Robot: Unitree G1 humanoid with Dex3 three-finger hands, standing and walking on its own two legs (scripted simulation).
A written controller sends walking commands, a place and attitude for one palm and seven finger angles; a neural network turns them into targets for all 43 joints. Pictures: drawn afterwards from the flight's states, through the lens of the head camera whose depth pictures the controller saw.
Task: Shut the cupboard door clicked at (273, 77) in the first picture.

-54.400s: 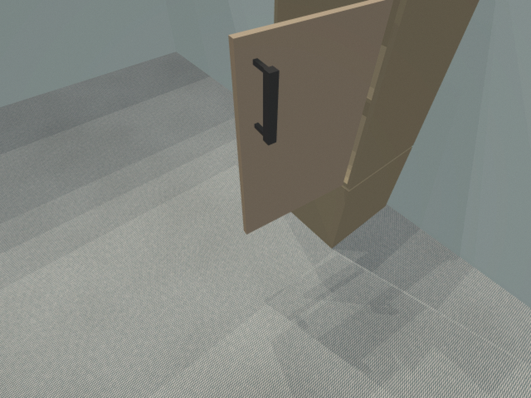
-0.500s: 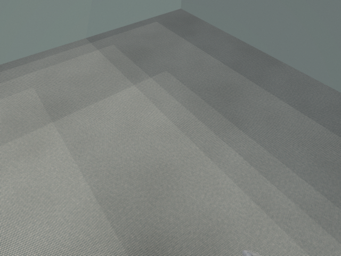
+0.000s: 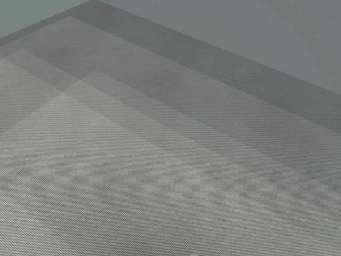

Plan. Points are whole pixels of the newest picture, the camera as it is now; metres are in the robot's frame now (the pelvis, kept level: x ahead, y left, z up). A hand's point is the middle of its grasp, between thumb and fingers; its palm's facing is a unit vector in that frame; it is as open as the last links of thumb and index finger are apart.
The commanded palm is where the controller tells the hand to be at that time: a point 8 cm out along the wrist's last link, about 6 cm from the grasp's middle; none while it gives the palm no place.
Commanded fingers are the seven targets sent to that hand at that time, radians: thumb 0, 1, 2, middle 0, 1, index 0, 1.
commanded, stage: turn to face it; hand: left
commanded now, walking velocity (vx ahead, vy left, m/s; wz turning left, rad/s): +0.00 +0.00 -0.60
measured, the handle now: out of the picture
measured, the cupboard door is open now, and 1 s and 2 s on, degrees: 20 20 20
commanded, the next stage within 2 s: none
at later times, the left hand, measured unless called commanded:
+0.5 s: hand (121, 247) +0.16 +0.13 -0.14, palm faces -0.30 -0.92 -0.26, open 7.4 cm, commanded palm none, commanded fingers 0.00 0.90 0.90 -0.20 -0.30 -0.20 -0.30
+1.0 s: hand (120, 226) +0.21 +0.14 -0.16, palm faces -0.52 -0.83 -0.19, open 7.4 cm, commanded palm none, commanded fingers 0.00 0.90 0.90 -0.20 -0.30 -0.20 -0.30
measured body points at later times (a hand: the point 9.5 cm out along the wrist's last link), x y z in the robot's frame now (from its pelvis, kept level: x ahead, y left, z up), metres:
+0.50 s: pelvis -0.01 -0.03 +0.00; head +0.03 -0.06 +0.45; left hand +0.17 +0.18 -0.12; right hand -0.04 -0.30 -0.15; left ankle +0.01 +0.11 -0.65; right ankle -0.03 -0.13 -0.73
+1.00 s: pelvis +0.02 +0.01 +0.01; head +0.08 +0.02 +0.46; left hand +0.24 +0.19 -0.15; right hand -0.05 -0.24 -0.11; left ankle +0.07 +0.10 -0.73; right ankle -0.08 -0.10 -0.65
